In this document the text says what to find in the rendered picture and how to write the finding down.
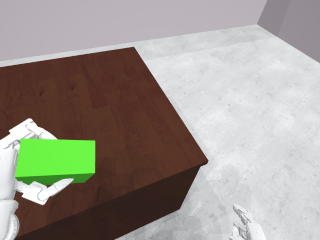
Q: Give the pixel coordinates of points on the left robot forearm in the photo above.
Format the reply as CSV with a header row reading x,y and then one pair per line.
x,y
9,222

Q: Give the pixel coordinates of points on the sponge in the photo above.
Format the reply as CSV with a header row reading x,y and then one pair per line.
x,y
48,161

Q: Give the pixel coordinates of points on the left robot hand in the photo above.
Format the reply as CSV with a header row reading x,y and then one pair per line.
x,y
9,152

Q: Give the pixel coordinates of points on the right robot hand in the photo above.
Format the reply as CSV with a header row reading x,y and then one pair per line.
x,y
253,230

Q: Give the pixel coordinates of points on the table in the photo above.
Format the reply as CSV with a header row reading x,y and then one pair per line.
x,y
146,159

